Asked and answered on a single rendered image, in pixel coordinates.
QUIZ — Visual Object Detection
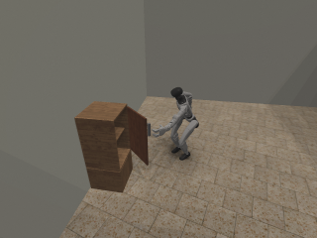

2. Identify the robot left shin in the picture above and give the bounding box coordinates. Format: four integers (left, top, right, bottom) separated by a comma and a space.
179, 142, 189, 155

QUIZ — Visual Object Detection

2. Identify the left robot forearm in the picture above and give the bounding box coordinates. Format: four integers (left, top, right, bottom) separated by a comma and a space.
164, 117, 180, 132

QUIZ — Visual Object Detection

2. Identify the robot left hand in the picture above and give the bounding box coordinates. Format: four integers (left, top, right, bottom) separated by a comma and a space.
152, 124, 166, 137

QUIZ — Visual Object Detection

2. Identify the left robot upper arm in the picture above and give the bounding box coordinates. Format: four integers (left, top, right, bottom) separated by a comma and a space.
172, 105, 188, 119

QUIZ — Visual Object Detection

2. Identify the right robot upper arm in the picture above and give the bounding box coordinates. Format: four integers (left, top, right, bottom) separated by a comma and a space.
182, 91, 193, 99

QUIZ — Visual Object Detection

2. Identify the cupboard door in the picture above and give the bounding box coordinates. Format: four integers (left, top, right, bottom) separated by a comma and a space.
127, 106, 149, 165

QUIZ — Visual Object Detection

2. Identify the handle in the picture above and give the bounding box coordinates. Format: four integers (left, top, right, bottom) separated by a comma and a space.
147, 123, 152, 136

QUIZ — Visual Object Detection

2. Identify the right robot thigh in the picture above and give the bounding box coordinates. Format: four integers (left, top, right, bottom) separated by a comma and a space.
170, 116, 185, 139

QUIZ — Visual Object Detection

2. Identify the right robot forearm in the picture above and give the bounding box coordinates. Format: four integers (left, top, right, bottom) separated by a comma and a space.
187, 98, 192, 106

